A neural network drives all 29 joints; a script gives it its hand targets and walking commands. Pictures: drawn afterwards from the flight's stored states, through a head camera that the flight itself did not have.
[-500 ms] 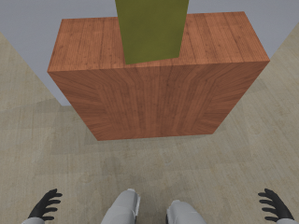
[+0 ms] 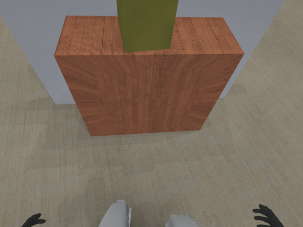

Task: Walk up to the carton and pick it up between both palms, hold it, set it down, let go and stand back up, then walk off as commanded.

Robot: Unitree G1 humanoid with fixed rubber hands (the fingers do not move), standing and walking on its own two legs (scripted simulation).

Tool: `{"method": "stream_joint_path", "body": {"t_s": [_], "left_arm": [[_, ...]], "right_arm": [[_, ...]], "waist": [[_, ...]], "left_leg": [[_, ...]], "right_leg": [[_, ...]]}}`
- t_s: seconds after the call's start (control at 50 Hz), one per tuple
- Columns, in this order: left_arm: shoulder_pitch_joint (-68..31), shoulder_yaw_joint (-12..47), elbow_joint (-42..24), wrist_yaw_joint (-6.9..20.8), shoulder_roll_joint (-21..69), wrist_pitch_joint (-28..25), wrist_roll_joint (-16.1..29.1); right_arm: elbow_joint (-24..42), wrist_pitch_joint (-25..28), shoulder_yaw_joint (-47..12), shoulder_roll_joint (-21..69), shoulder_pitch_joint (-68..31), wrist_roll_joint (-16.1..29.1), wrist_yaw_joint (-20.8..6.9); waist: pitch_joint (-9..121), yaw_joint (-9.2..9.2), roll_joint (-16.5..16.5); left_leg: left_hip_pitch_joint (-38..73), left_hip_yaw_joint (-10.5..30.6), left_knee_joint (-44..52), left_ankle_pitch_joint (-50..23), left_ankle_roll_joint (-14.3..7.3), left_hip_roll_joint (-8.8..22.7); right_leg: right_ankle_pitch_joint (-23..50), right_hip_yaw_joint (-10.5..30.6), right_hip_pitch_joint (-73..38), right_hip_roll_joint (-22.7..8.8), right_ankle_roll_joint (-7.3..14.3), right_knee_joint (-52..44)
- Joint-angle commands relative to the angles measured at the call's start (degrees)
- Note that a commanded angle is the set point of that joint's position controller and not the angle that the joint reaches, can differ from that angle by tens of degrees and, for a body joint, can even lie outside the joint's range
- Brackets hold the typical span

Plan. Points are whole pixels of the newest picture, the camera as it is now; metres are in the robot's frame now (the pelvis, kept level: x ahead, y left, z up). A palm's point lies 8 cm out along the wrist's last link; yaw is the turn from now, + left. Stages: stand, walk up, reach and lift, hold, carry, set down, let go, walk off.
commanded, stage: walk off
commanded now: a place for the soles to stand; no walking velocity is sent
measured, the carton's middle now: (143, 8) +0.88 +0.06 +0.09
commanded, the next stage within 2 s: stand in 1.20 s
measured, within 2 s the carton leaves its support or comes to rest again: neither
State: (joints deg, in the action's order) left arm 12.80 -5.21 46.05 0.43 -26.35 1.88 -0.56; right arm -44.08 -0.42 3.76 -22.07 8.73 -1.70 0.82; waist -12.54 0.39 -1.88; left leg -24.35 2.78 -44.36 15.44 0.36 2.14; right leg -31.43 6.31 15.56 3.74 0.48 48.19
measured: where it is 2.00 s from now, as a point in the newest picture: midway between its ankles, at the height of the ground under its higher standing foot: outside the picture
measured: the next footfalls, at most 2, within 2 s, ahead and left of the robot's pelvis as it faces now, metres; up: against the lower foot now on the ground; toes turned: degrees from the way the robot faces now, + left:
right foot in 0.02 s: +0.04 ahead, -0.14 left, +0.00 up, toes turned +6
left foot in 0.22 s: +0.05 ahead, +0.11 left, +0.00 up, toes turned -3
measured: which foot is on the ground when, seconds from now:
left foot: down 0.00-0.06, up 0.08-0.20, down 0.22-1.00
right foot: up 0.00-0.00, down 0.02-1.00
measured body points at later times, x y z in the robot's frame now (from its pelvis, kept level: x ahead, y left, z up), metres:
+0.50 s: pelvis -0.02 -0.02 +0.02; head -0.04 -0.02 +0.47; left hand +0.10 +0.30 -0.07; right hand +0.04 -0.33 -0.11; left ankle +0.01 +0.11 -0.70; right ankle +0.00 -0.14 -0.71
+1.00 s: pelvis +0.01 -0.02 +0.02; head +0.04 -0.03 +0.47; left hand +0.09 +0.30 -0.09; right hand +0.17 -0.32 -0.09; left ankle +0.01 +0.11 -0.71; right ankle +0.00 -0.14 -0.71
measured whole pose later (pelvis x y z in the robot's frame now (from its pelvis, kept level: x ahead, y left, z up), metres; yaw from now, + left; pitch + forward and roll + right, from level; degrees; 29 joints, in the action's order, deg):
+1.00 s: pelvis +0.01 -0.02 +0.02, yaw +5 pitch -2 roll +0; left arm 7.0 -2.3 52.6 -0.1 -21.5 -2.5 0.0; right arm -52.6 2.5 2.1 -22.2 4.7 0.0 0.3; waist -6.7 -1.3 0.6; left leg -14.8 8.7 -34.1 17.0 1.1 -3.2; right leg -20.7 1.4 11.8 0.8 0.7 34.8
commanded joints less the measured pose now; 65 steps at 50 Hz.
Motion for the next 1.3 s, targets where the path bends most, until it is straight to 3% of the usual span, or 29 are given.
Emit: {"method": "stream_joint_path", "body": {"t_s": [0.0, 0.02, 0.04, 0.06, 0.1, 0.16, 0.2, 0.22, 0.24, 0.26, 0.32, 0.38, 0.4, 0.42, 0.48, 0.5, 0.54, 0.56, 0.64, 0.7, 0.76, 0.86, 0.94, 1.0, 1.08, 1.12, 1.16, 1.2, 1.28], "left_arm": [[5.5, -1.6, 1.8, -0.1, -5.9, -3.0, -0.1], [2.7, -2.7, -1.1, -0.1, -11.9, -3.1, -0.9], [-2.7, -3.7, -0.8, -0.1, -15.9, -2.6, -2.4], [-6.5, -2.5, -1.7, -0.5, -12.1, -3.6, -1.9], [-10.3, -1.2, -2.9, -1.0, -9.3, -5.0, -1.4], [-10.8, -1.5, -1.8, 0.2, -9.1, -3.8, -1.4], [-9.6, -1.2, -1.5, 0.2, -7.9, -2.9, -1.1], [-9.5, -0.6, -0.6, 0.0, -5.4, -2.6, -1.0], [-8.4, -0.8, -0.3, 0.1, -4.4, -2.7, -0.2], [-6.9, -1.7, 0.8, -0.5, -7.3, -3.7, -0.1], [-1.3, -1.5, 4.7, -0.3, -5.4, -4.9, 0.4], [-3.5, -2.1, 3.0, -0.2, -9.2, -5.7, -1.0], [-4.9, -2.2, 2.5, -0.3, -9.8, -6.2, -1.3], [-5.6, -1.5, 1.3, -0.4, -9.8, -6.6, -1.3], [-10.1, -0.8, 1.4, -0.4, -8.0, -5.6, -0.5], [-12.4, -0.5, 1.0, -0.2, -6.3, -5.0, 0.1], [-9.5, -0.2, 0.8, -0.2, -5.8, -4.8, 0.4], [-7.2, -0.5, 2.9, -0.4, -5.7, -5.0, 0.5], [-4.6, -0.7, 2.1, -0.6, -7.2, -5.8, 0.1], [-5.1, -0.7, 2.6, -0.7, -8.4, -6.3, -0.4], [-6.7, 0.3, 2.1, -1.0, -7.6, -6.1, 0.3], [-6.7, 0.3, 3.2, -1.0, -7.2, -5.5, 0.9], [-3.9, 0.3, 3.8, -1.2, -8.5, -5.5, 0.6], [-5.5, 0.5, 3.4, -1.0, -7.5, -4.9, 0.3], [-5.4, 0.3, 3.3, -1.1, -8.4, -5.1, -0.2], [-6.7, 0.2, 3.1, -1.0, -8.2, -5.0, -0.3], [-7.8, 0.4, 2.4, -0.8, -8.6, -5.0, -0.1], [-9.6, 0.5, 5.3, -1.1, -7.9, -3.9, 0.6], [-9.4, 1.0, 7.9, -0.5, -5.9, -3.3, 1.4]], "right_arm": [[0.6, -0.7, 3.2, -11.8, 1.8, 1.0, -0.7], [1.9, -0.2, 2.7, -12.0, -1.1, 2.0, -0.6], [0.6, 0.1, 3.6, -14.9, -2.9, 1.6, 0.0], [-1.4, 0.8, 2.9, -12.9, -3.1, 2.0, 0.0], [-3.2, 1.4, 3.4, -13.2, 6.2, 2.9, -0.4], [-4.5, 2.3, 3.4, -13.9, 6.9, 2.7, -1.0], [-6.5, 2.9, 2.9, -13.4, 11.0, 1.5, -0.7], [-6.8, 3.2, 3.4, -13.7, 11.4, 1.0, -0.2], [-4.9, 3.8, 3.0, -16.6, 7.4, 1.0, -0.8], [-4.2, 3.4, 2.4, -18.5, 1.2, 0.9, -0.9], [-4.8, 3.8, 0.5, -15.2, -3.6, 0.8, -0.6], [-7.2, 3.6, 0.4, -11.4, 1.8, 1.5, -0.6], [-7.9, 3.7, 1.0, -11.6, 2.9, 1.9, -1.0], [-7.8, 3.8, 1.5, -12.1, 5.0, 1.5, -0.7], [-8.1, 4.3, 1.6, -12.1, 8.5, 2.2, -0.7], [-8.5, 4.5, 1.3, -12.5, 8.9, 1.4, -0.5], [-6.5, 4.5, 1.3, -15.2, 4.9, 1.3, -0.9], [-6.3, 4.3, 1.2, -15.0, 1.4, 1.5, -1.1], [-6.1, 4.4, 0.0, -11.1, 2.3, 2.1, -0.4], [-6.3, 3.9, 1.0, -10.8, 1.7, 1.5, -0.4], [-6.4, 4.3, 1.3, -12.2, 1.5, 2.0, -0.3], [-6.3, 4.1, 1.0, -12.9, -0.5, 1.9, 0.0], [-6.0, 3.5, 1.0, -12.0, -4.0, 2.0, -0.1], [-5.6, 3.3, 0.9, -11.9, -2.8, 1.9, -0.3], [-5.9, 3.2, 0.9, -10.7, -3.6, 2.1, -0.2], [-5.9, 2.7, 0.8, -10.6, -4.1, 1.9, -0.2], [-5.9, 3.1, 0.9, -10.6, -2.7, 1.6, -0.1], [-8.4, 3.4, 0.0, -10.4, -4.4, 1.5, -0.5], [-8.8, 2.8, 0.5, -14.8, -8.6, 1.3, 0.2]], "waist": [[12.6, -0.15, 5.9], [10.3, -2.85, -6.0], [3.0, -2.39, -7.0], [-0.7, -0.65, -0.5], [6.3, 3.76, -4.1], [5.9, 3.21, -8.8], [6.0, 3.65, -6.5], [5.0, 4.76, -0.6], [1.4, 2.49, 12.6], [-1.4, 0.27, 10.2], [2.9, -3.91, 8.2], [3.2, -1.40, -3.2], [3.7, -0.76, -1.6], [6.5, 0.40, -2.7], [8.5, 3.18, -5.7], [7.6, 3.69, 0.9], [5.4, 0.48, 7.5], [5.8, -0.21, 7.2], [8.4, -1.34, -0.6], [12.4, -0.23, 1.3], [15.7, 0.74, 0.6], [17.3, -0.28, 0.6], [16.7, -1.75, 4.5], [18.9, -1.35, -0.3], [15.9, -1.48, -2.1], [12.9, -1.01, 0.0], [14.5, 0.61, 2.3], [13.4, 0.08, -4.3], [13.5, -1.55, 0.8]], "left_leg": [[-0.6, 10.4, 11.7, 20.9, -5.9, 2.1], [-6.6, 6.3, -0.6, 25.4, -3.3, -5.8], [-1.4, 7.4, -12.2, 20.8, -2.3, -6.3], [1.2, 11.8, -14.5, 15.4, -2.7, -4.0], [2.5, 7.6, -10.9, 9.0, -1.8, -2.9], [10.8, 3.6, 1.0, 7.2, -2.6, -5.1], [14.9, 3.7, 14.0, 8.9, -3.8, -4.3], [16.5, 12.6, 23.1, 18.2, -5.8, -0.8], [3.7, 38.7, 34.8, 35.6, -10.6, 11.7], [-7.4, 45.5, 36.1, 36.8, -14.7, 15.8], [-8.6, 21.8, 25.7, 20.1, -7.8, 5.4], [-7.1, 7.8, 8.1, 12.1, -3.8, -6.7], [-5.3, 8.1, 3.5, 11.7, -3.7, -6.3], [-4.4, 8.3, 2.6, 10.4, -3.3, -4.4], [10.7, 5.4, 15.7, 1.4, -4.0, -3.2], [10.3, 9.5, 20.0, -0.9, -4.6, -1.3], [3.5, 27.2, 28.9, 13.0, -9.5, 7.8], [2.4, 28.0, 29.0, 11.3, -9.9, 9.1], [2.3, 10.9, 15.9, -8.7, -4.5, -0.9], [6.9, 7.2, 10.5, -12.0, -3.8, -2.8], [12.7, 10.5, 14.1, -21.9, -4.9, 0.2], [14.4, 14.5, 16.8, -24.1, -6.7, 3.7], [12.5, 9.9, 12.2, -21.2, -5.6, 0.1], [13.4, 11.4, 11.6, -17.1, -5.6, 0.0], [12.7, 6.5, 9.4, -13.7, -3.9, -2.9], [12.2, 6.2, 8.6, -8.7, -3.8, -4.6], [14.5, 7.9, 10.5, -13.8, -4.1, -2.6], [15.5, 10.9, 15.9, -17.3, -4.4, 2.1], [12.0, 13.1, 19.7, -16.2, -4.4, 3.9]], "right_leg": [[-6.7, 4.0, -11.0, -2.5, 2.1, -27.5], [-25.5, 24.6, 0.0, -15.8, 9.5, -34.6], [-30.3, 34.9, 15.2, -24.5, 15.0, -40.1], [-19.6, 30.1, 16.6, -22.6, 13.7, -37.3], [-3.6, 16.0, 6.1, -17.5, 10.5, -30.2], [-2.3, 8.6, 10.4, -13.5, 9.7, -27.9], [-9.5, 4.9, 9.5, -11.1, 6.2, -20.9], [-6.2, 0.5, 12.5, -8.5, 4.2, -11.4], [-4.4, -5.1, 12.2, -1.8, 0.3, -1.7], [-1.4, -1.0, 3.9, -3.8, 1.1, 0.6], [7.2, -2.9, -8.1, -4.7, 2.6, -15.9], [-14.4, 21.4, -3.0, -17.3, 7.5, -35.4], [-6.6, 24.7, -2.7, -21.3, 10.2, -35.7], [3.5, 20.7, -5.4, -20.7, 10.4, -32.4], [13.9, 7.2, 1.4, -13.6, 7.6, -25.2], [9.3, 3.4, 3.3, -10.6, 5.9, -21.2], [1.7, -2.5, 1.3, -3.0, 2.1, -13.3], [4.1, -3.4, -2.7, -3.1, 1.9, -12.5], [17.3, 6.5, -7.4, -10.8, 5.2, -25.5], [24.5, 8.6, -6.7, -14.6, 8.2, -24.5], [32.9, 1.7, -6.8, -10.3, 5.0, -20.5], [32.8, -1.0, -8.0, -6.9, 3.8, -15.2], [33.7, 1.5, -7.0, -9.9, 5.5, -17.1], [26.6, 3.2, -7.1, -10.1, 6.2, -19.4], [34.5, 4.5, -6.3, -13.5, 8.2, -20.7], [29.7, 7.1, -1.9, -15.0, 9.7, -23.1], [30.9, 5.6, -2.2, -14.2, 8.5, -20.0], [27.6, 1.0, -1.9, -8.8, 3.3, -20.9], [27.2, 0.7, -9.9, -8.2, 1.0, -23.0]]}}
